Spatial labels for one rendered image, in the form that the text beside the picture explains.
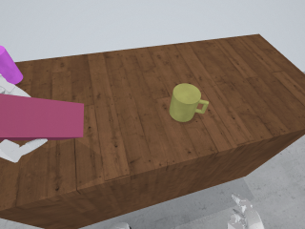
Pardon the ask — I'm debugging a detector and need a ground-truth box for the left robot hand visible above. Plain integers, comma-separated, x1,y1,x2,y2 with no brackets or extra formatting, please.
0,73,48,163

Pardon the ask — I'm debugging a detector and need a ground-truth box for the table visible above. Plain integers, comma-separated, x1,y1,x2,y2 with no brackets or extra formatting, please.
0,33,305,229

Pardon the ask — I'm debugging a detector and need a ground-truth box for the sponge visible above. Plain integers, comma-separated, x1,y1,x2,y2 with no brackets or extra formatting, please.
0,94,84,141

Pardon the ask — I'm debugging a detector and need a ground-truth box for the right robot hand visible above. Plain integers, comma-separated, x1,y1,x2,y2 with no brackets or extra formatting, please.
227,193,265,229

